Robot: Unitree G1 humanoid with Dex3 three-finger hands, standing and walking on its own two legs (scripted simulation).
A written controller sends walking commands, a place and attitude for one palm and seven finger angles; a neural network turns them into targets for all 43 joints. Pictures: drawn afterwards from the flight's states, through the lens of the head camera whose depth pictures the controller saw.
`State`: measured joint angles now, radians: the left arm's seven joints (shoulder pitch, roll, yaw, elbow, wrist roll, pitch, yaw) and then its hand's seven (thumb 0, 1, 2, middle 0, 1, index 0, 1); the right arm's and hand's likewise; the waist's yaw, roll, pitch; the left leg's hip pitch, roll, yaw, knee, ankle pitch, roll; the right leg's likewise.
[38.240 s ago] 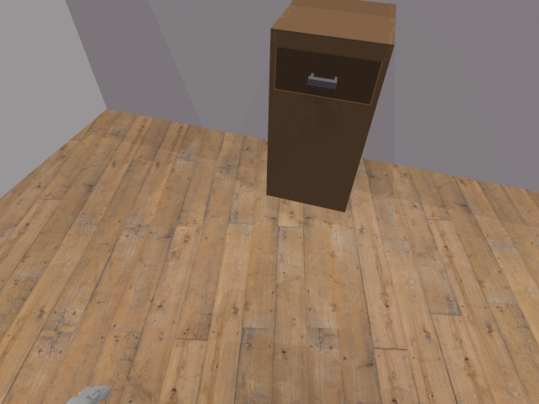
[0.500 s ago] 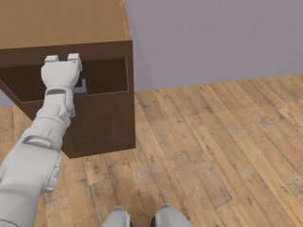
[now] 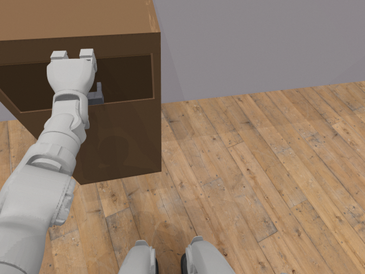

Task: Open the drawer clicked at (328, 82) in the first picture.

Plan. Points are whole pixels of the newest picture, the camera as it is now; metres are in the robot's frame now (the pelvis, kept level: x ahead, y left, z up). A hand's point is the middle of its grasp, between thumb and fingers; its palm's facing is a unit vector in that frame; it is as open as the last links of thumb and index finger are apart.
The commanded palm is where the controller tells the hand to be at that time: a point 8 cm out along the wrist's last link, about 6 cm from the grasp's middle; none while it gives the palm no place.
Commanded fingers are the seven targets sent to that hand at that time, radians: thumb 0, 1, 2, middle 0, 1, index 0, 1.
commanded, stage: lower the fingers behind the handle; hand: left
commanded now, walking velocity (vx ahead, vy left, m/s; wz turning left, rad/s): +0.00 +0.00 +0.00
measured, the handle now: (81, 93) +0.56 +0.21 +0.01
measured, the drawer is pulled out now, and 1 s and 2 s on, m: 0.00 0.00 0.00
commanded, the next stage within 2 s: lift the hand off the handle in 0.42 s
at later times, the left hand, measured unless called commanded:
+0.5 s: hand (80, 90) +0.52 +0.19 +0.06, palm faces +0.09 +0.04 -1.00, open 13.6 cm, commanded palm +0.50 +0.21 +0.04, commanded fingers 0.00 -0.50 0.30 -0.30 -1.20 -0.30 -1.20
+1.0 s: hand (79, 103) +0.52 +0.21 +0.02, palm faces +0.05 +0.01 -1.00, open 13.5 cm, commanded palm +0.52 +0.20 +0.05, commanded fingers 0.00 -0.50 0.30 -0.30 -1.20 -0.30 -1.20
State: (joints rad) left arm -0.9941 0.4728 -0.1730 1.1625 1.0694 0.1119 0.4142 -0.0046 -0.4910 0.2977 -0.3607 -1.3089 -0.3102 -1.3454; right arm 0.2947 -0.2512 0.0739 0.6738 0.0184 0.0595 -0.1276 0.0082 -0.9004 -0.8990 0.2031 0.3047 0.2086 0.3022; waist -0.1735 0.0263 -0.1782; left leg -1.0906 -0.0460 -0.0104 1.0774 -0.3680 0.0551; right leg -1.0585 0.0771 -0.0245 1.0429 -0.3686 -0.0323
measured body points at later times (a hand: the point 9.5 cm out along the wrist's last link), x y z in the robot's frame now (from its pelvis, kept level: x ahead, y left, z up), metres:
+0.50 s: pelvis +0.00 +0.01 -0.01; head +0.10 +0.03 +0.43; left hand +0.51 +0.19 +0.11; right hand +0.04 -0.26 -0.12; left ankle +0.07 +0.08 -0.65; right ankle +0.07 -0.10 -0.65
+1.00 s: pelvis +0.01 +0.00 -0.01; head +0.13 +0.02 +0.43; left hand +0.51 +0.21 +0.07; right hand +0.04 -0.26 -0.13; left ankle +0.07 +0.08 -0.65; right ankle +0.07 -0.10 -0.65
